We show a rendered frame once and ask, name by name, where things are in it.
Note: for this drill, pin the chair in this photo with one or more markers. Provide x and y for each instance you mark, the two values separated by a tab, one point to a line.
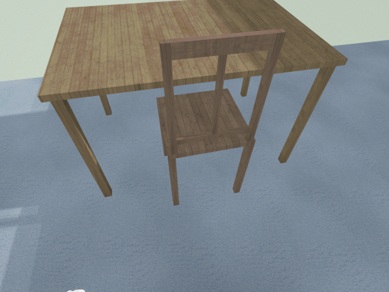
208	121

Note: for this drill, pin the table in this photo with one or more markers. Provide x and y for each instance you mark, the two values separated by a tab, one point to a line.
109	49

